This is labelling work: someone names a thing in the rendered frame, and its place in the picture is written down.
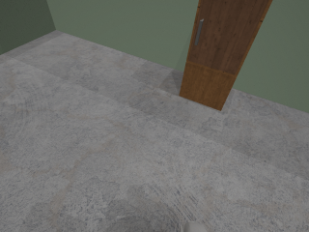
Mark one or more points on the cupboard door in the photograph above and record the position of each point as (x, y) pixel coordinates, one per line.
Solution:
(226, 32)

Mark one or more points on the handle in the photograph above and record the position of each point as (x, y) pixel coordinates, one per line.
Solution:
(199, 31)

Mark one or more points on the right robot thigh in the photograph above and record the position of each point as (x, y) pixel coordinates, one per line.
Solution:
(192, 227)

